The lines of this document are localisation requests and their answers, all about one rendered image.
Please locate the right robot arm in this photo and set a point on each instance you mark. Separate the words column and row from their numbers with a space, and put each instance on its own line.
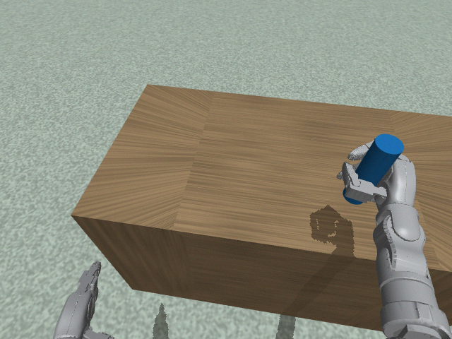
column 410, row 309

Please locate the can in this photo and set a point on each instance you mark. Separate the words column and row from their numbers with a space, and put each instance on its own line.
column 381, row 155

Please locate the left robot hand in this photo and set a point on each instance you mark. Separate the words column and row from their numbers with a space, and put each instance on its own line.
column 75, row 317

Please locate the right robot hand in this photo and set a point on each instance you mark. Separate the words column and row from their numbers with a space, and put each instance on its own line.
column 398, row 185

